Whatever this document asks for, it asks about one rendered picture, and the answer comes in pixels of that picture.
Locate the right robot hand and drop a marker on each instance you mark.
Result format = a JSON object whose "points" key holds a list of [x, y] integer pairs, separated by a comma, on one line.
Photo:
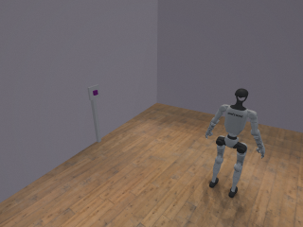
{"points": [[261, 150]]}

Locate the robot right forearm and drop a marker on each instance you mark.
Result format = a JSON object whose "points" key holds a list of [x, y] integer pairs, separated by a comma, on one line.
{"points": [[258, 140]]}

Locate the left robot hand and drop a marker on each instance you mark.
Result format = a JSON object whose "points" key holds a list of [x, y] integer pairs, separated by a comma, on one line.
{"points": [[210, 133]]}

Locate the robot right upper arm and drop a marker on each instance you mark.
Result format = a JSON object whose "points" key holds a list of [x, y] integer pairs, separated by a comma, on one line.
{"points": [[254, 122]]}

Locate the robot left forearm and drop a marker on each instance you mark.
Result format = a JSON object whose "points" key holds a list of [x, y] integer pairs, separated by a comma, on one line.
{"points": [[211, 126]]}

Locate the robot left upper arm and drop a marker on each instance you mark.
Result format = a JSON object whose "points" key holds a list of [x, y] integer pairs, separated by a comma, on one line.
{"points": [[219, 113]]}

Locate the panel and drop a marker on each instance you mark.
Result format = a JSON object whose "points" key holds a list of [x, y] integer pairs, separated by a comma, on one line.
{"points": [[93, 100]]}

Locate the left robot foot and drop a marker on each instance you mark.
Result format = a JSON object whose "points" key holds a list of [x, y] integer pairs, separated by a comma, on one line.
{"points": [[212, 184]]}

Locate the humanoid robot torso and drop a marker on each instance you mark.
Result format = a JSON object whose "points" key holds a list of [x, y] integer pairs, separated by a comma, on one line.
{"points": [[234, 123]]}

